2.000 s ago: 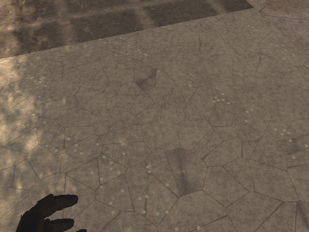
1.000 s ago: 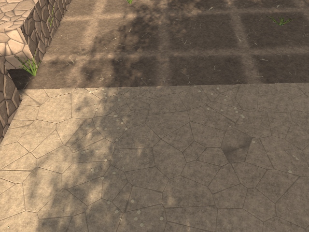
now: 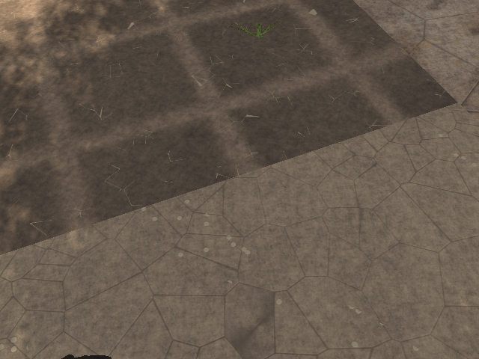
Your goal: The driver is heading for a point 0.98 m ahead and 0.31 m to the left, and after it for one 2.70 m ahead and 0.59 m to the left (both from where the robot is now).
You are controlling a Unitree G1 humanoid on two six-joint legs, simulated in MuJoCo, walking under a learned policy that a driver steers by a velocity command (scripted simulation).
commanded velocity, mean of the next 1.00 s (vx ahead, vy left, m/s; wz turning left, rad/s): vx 0.50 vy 0.00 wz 0.50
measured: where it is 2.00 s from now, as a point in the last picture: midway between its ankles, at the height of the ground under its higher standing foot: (121, 218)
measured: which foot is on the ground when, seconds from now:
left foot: up 0.00-0.40, down 0.42-0.92, up 0.94-1.00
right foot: down 0.00-0.42, up 0.44-0.88, down 0.90-1.00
